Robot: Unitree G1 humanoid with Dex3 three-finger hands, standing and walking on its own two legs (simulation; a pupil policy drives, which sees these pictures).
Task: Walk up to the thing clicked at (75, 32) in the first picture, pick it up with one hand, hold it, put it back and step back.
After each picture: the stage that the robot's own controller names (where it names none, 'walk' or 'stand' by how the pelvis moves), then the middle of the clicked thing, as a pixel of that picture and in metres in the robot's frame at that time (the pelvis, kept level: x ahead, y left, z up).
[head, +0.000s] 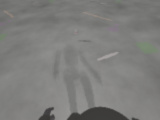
stand; (75, 31) +2.22 +0.51 -0.72
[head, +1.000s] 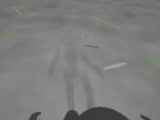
walk; (82, 35) +2.11 +0.25 -0.70
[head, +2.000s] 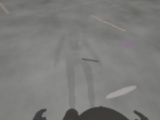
walk; (79, 44) +1.50 +0.25 -0.71
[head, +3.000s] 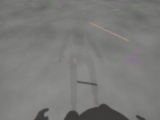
walk; (74, 61) +1.02 +0.29 -0.71
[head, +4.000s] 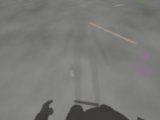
walk; (71, 73) +0.67 +0.32 -0.69
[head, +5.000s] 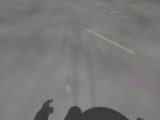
walk; (68, 88) +0.46 +0.31 -0.70
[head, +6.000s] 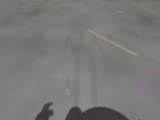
stand; (67, 91) +0.41 +0.32 -0.70
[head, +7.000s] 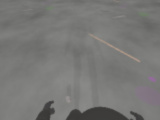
stand; (68, 99) +0.33 +0.29 -0.72
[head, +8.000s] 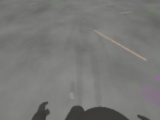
stand; (72, 95) +0.35 +0.23 -0.70
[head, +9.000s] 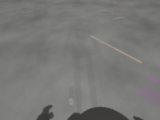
stand; (71, 101) +0.32 +0.24 -0.72
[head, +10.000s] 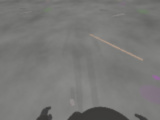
stand; (72, 102) +0.30 +0.25 -0.72
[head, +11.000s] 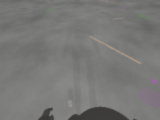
stand; (70, 103) +0.30 +0.25 -0.73
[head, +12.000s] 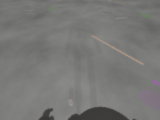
stand; (70, 102) +0.30 +0.24 -0.73
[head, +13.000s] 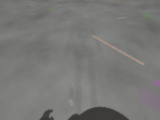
stand; (71, 102) +0.30 +0.24 -0.73
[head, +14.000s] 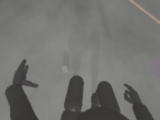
go down; (65, 69) +0.37 +0.27 -0.44
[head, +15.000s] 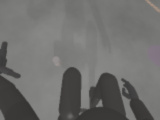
go down; (56, 61) +0.38 +0.31 -0.31
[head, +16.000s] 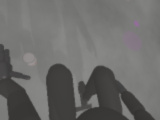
close in; (30, 59) +0.35 +0.35 -0.23
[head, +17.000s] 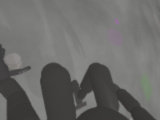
close; (14, 61) +0.34 +0.36 -0.21
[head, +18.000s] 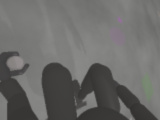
lift; (17, 63) +0.31 +0.35 -0.21
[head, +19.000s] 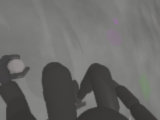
lift; (17, 66) +0.31 +0.34 -0.21
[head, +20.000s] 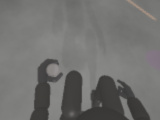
lift; (54, 71) +0.28 +0.26 -0.04
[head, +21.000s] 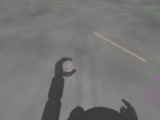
lift; (68, 69) +0.34 +0.17 +0.06
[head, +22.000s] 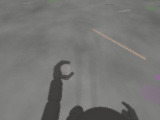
hold; (67, 72) +0.33 +0.18 +0.02
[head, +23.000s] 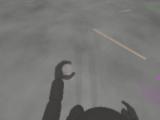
hold; (68, 72) +0.33 +0.18 +0.02
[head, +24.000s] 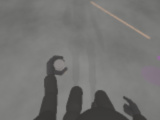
crouch; (60, 67) +0.36 +0.23 -0.04
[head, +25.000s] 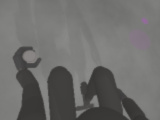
lower; (32, 58) +0.36 +0.33 -0.17
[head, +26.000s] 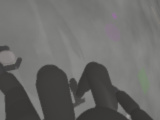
lower; (9, 59) +0.36 +0.35 -0.22
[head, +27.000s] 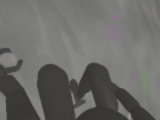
lower; (10, 61) +0.35 +0.36 -0.22
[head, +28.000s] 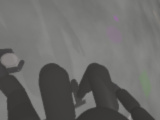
lower; (12, 61) +0.34 +0.36 -0.22
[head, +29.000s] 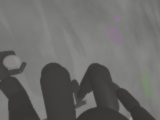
lower; (14, 63) +0.33 +0.36 -0.22
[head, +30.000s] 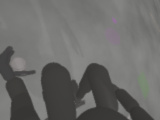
open; (19, 65) +0.32 +0.33 -0.22
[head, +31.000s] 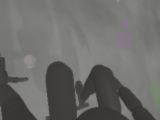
stand; (30, 61) +0.33 +0.32 -0.22
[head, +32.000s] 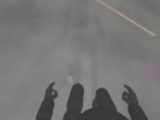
walk; (70, 79) +0.36 +0.23 -0.52
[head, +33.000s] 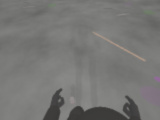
stand; (72, 100) +0.32 +0.21 -0.67
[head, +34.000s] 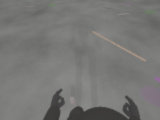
stand; (72, 100) +0.31 +0.21 -0.67
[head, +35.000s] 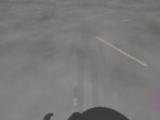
stand; (75, 101) +0.34 +0.20 -0.72
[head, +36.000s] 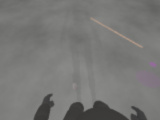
walk; (74, 86) +0.39 +0.18 -0.71
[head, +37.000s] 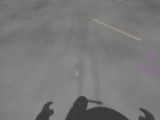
walk; (77, 73) +0.65 +0.26 -0.70
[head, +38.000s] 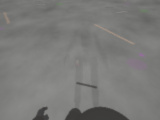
stand; (77, 63) +0.98 +0.25 -0.70
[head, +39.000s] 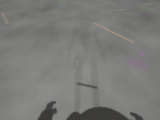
stand; (77, 63) +0.96 +0.26 -0.72
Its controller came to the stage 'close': yes
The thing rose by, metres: 0.73
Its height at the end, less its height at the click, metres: +0.00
